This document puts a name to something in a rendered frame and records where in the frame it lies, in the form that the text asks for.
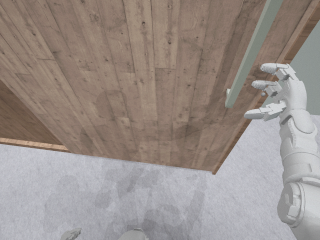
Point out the robot right hand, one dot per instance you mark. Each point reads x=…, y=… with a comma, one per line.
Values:
x=293, y=95

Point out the robot right forearm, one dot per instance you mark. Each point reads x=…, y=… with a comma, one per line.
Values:
x=299, y=149

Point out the left robot thigh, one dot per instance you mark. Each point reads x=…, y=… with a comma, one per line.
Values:
x=133, y=235

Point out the robot right upper arm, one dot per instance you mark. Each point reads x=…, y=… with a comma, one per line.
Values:
x=299, y=208

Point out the wardrobe door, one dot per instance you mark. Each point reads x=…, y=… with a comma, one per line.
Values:
x=19, y=123
x=141, y=80

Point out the robot left hand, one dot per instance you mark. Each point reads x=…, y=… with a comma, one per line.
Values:
x=71, y=235

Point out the handle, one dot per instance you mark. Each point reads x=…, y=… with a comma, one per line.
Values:
x=263, y=26

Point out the left robot shin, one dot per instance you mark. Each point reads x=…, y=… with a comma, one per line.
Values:
x=138, y=229

